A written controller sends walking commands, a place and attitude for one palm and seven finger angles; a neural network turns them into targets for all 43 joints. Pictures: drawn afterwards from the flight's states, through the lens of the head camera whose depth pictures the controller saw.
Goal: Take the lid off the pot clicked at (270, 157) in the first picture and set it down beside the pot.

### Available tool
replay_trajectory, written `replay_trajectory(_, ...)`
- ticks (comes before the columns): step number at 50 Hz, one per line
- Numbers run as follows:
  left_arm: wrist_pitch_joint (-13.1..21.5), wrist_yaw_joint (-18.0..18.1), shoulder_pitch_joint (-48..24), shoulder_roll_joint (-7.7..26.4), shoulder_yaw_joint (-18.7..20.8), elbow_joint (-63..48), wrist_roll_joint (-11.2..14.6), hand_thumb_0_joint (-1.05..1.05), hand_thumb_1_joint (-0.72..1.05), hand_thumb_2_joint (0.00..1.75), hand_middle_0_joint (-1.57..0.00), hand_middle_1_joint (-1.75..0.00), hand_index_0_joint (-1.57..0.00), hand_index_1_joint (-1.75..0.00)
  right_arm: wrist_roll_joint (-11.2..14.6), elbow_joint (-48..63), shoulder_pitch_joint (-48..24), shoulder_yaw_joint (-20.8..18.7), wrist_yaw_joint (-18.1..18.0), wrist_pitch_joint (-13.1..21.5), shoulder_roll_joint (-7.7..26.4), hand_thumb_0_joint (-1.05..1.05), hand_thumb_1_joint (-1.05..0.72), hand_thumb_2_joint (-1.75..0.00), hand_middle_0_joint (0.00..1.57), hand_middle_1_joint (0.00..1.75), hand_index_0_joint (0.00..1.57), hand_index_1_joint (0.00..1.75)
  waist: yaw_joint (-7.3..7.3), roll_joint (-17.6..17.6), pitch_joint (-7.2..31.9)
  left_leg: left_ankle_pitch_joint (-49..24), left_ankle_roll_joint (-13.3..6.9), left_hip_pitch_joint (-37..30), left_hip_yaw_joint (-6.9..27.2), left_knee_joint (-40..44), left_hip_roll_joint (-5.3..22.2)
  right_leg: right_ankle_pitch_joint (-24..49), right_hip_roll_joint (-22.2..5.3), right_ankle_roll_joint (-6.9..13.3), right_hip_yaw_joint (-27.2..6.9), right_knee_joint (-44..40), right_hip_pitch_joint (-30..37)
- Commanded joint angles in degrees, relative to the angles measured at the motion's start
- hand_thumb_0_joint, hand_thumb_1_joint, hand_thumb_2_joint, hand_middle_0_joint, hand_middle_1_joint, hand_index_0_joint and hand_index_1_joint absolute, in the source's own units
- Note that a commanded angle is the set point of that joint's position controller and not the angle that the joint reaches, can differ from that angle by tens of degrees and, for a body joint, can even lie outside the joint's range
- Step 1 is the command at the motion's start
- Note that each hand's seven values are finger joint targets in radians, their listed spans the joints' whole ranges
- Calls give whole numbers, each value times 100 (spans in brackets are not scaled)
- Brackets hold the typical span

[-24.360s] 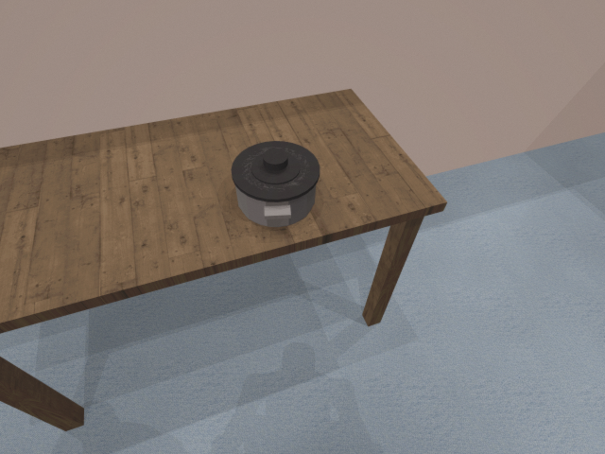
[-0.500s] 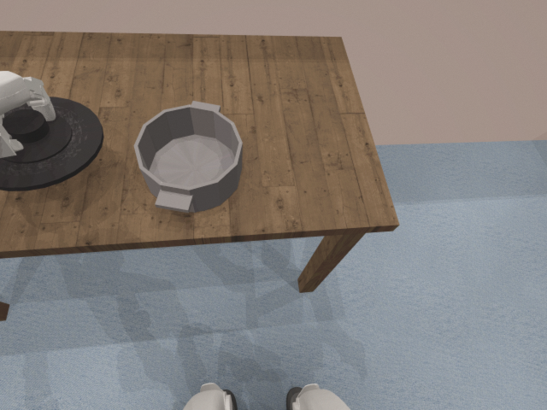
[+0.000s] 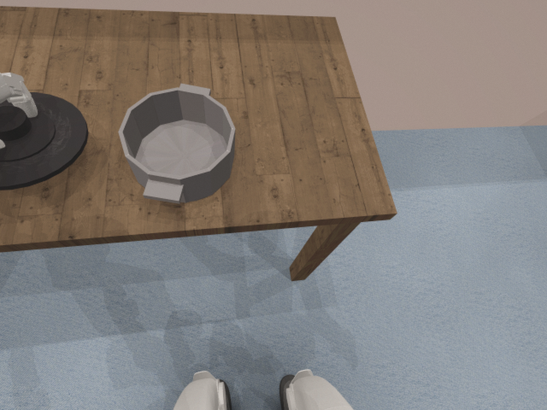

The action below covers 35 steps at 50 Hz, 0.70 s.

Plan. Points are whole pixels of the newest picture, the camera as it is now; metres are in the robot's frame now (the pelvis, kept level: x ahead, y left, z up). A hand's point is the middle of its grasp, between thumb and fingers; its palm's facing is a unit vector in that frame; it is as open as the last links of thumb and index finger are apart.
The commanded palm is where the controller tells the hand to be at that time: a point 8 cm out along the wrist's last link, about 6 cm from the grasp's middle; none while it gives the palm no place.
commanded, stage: lower the lid onto the table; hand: left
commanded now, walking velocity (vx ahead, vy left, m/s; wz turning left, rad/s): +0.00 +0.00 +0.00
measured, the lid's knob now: (7, 123) +0.53 +0.33 +0.03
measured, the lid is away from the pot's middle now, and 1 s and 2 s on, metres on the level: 0.23 0.23 0.24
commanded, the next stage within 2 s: open the fingers wide in 0.78 s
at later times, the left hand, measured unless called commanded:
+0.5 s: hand (5, 148) +0.49 +0.33 +0.01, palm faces -0.50 -0.09 -0.86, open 8.4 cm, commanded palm +0.58 +0.32 +0.07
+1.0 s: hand (11, 165) +0.49 +0.34 -0.02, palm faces -0.48 -0.12 -0.87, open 8.4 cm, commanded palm +0.52 +0.31 +0.04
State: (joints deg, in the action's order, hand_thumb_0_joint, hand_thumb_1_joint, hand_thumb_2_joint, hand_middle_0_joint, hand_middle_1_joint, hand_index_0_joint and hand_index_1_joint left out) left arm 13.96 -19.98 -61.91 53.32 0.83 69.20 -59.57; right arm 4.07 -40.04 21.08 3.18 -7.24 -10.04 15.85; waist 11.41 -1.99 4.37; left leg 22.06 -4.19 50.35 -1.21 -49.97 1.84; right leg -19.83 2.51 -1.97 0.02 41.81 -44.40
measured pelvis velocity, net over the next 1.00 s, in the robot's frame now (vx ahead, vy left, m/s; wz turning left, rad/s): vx -0.02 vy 0.02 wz -0.02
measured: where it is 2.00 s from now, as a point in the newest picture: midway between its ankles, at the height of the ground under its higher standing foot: outside the picture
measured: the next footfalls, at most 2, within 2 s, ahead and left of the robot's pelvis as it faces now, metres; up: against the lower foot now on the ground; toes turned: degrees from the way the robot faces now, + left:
none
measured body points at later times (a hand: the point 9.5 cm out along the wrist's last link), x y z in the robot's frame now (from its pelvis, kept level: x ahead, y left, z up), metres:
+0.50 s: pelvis -0.01 +0.01 -0.01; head +0.15 +0.05 +0.41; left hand +0.52 +0.33 +0.06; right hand -0.05 -0.26 -0.11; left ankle +0.00 +0.07 -0.70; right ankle -0.01 -0.16 -0.70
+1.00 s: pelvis -0.02 +0.02 -0.02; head +0.15 +0.06 +0.39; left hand +0.51 +0.34 +0.03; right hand -0.06 -0.25 -0.12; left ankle +0.00 +0.07 -0.70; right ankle -0.01 -0.15 -0.70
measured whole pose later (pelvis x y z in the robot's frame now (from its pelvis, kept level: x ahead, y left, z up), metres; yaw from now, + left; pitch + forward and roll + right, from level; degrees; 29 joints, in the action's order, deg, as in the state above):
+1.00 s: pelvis -0.02 +0.02 -0.02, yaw -1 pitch +26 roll -8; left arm 11.3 -16.1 -59.9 50.6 3.7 65.3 -61.0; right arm 2.2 -38.2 21.8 2.9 -4.8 -13.9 14.6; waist 11.4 -2.7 4.5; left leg 24.0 -5.5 61.0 -0.4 -58.6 1.9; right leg -21.6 2.7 -1.4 0.9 49.3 -54.2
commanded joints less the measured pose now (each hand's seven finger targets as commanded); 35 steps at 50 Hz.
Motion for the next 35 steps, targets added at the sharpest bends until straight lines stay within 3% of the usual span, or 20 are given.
replay_trajectory(1,6,277,-2555,1947,361,-965,115,0,68,97,-109,-123,-61,-109,-2,97,1127,-376,-117,-20,1213,0,-90,-90,20,30,20,30,19,-1098,2885,-3184,-25,-3179,226,152,-48,1435,321,325,375,-240,-2)
replay_trajectory(2,55,260,-2694,1774,275,-1230,165,0,68,97,-109,-123,-61,-109,3,75,1106,-371,-114,-19,1219,0,-90,-90,20,30,20,30,3,-1379,2900,-3512,8,-3393,296,175,6,1441,304,347,432,-217,-169)
replay_trajectory(4,88,286,-2746,1877,380,-1300,72,0,68,97,-109,-123,-61,-109,-49,16,1163,-421,-111,-60,1238,0,-90,-90,20,30,20,30,15,-1525,3088,-3643,43,-3675,382,84,50,1278,316,341,435,-216,-442)
replay_trajectory(8,79,273,-2645,1572,226,-1142,141,0,68,97,-109,-123,-61,-109,-39,3,1203,-423,-96,-65,1213,0,-90,-90,20,30,20,30,70,-1409,2994,-3716,74,-3687,422,62,88,1182,356,339,464,-137,-635)
replay_trajectory(9,95,289,-2824,1810,365,-1347,113,0,68,97,-109,-123,-61,-109,-74,-6,1226,-428,-101,-94,1244,0,-90,-90,20,30,20,30,60,-1445,3119,-3678,58,-3647,431,36,83,1212,341,337,447,-139,-563)
replay_trajectory(11,59,334,-2725,1722,271,-1145,90,0,68,97,-109,-123,-61,-109,-42,39,1191,-393,-103,-76,1211,0,-90,-90,20,30,20,30,91,-1301,2976,-3287,37,-3365,399,34,43,1125,347,344,445,-98,-551)
replay_trajectory(13,114,387,-2874,1830,372,-1418,48,0,68,97,-109,-123,-61,-109,-89,21,1248,-414,-117,-89,1235,0,-90,-90,20,30,20,30,66,-1608,3294,-3577,96,-3677,475,30,85,1071,357,350,456,-58,-668)
replay_trajectory(14,79,403,-2839,1750,330,-1325,48,0,68,97,-109,-123,-61,-109,-75,28,1216,-408,-103,-64,1196,0,-90,-90,20,30,20,30,63,-1575,3226,-3520,67,-3619,438,-38,71,1106,351,355,451,-41,-681)
replay_trajectory(15,72,440,-2785,1968,467,-1274,21,0,68,97,-109,-123,-61,-109,-99,60,1263,-387,-117,-74,1220,0,-90,-90,20,30,20,30,80,-1395,3222,-3473,68,-3515,462,-25,71,1104,356,344,458,-29,-604)
replay_trajectory(16,36,451,-2740,1772,303,-1106,21,0,68,97,-109,-123,-61,-109,-82,89,1199,-371,-117,-71,1199,0,-90,-90,20,30,20,30,113,-1344,3098,-3222,27,-3268,387,-54,17,1112,359,345,431,-17,-599)
replay_trajectory(19,22,510,-2795,1961,438,-1196,-19,0,68,97,-109,-123,-61,-109,-108,102,1240,-352,-110,-78,1220,0,-90,-90,20,30,20,30,76,-1540,3182,-3389,59,-3394,449,-93,49,1060,358,352,460,43,-716)
replay_trajectory(21,-54,554,-2739,1857,320,-1019,-52,0,68,97,-109,-123,-61,-109,-89,140,1217,-333,-96,-87,1222,0,-90,-90,20,30,20,30,122,-1380,3015,-3128,53,-3163,452,-94,31,978,359,356,465,76,-757)
replay_trajectory(22,-24,544,-2831,1754,274,-1164,-38,0,68,97,-109,-123,-61,-109,-88,141,1197,-312,-106,-81,1217,0,-90,-90,20,30,20,30,101,-1594,3065,-3369,88,-3314,517,-76,64,963,346,367,501,106,-868)
replay_trajectory(26,-120,545,-2819,1877,282,-995,-54,0,68,97,-109,-123,-61,-109,-93,173,1225,-306,-94,-99,1253,0,-90,-90,20,30,20,30,171,-1290,2992,-2771,29,-2955,470,-132,40,845,358,347,465,145,-813)
replay_trajectory(27,-68,530,-2905,1870,329,-1179,-43,0,68,97,-109,-123,-61,-109,-95,188,1213,-296,-115,-84,1233,0,-90,-90,20,30,20,30,132,-1541,3117,-3102,38,-3142,497,-151,60,923,348,360,492,179,-880)
replay_trajectory(28,-105,509,-2809,1750,228,-1039,-52,0,68,97,-109,-123,-61,-109,-84,173,1262,-314,-109,-80,1225,0,-90,-90,20,30,20,30,174,-1496,3146,-3073,63,-3225,511,-176,69,838,374,346,480,192,-970)
replay_trajectory(30,-97,505,-2799,1972,316,-996,-69,0,68,97,-109,-123,-61,-109,-86,191,1246,-279,-117,-95,1250,0,-90,-90,20,30,20,30,176,-1372,3079,-2799,37,-2960,506,-219,49,772,369,346,478,238,-927)
replay_trajectory(32,-36,507,-3054,1882,322,-1381,-72,0,68,97,-109,-123,-61,-109,-119,157,1265,-311,-131,-89,1230,0,-90,-90,20,30,20,30,155,-1799,3343,-3273,80,-3314,590,-231,97,853,351,365,510,268,-1085)
replay_trajectory(33,-52,507,-2969,1872,343,-1333,-72,0,68,97,-109,-123,-61,-109,-124,134,1332,-342,-123,-90,1230,0,-90,-90,20,30,20,30,173,-1788,3417,-3405,116,-3506,624,-265,130,820,374,349,506,274,-1174)
replay_trajectory(35,-54,521,-2803,2141,473,-1064,-83,0,68,97,-109,-123,-61,-109,-133,169,1308,-276,-137,-121,1236,0,-90,-90,20,30,20,30,183,-1432,3277,-3181,57,-3069,563,-360,74,869,376,338,491,329,-1020)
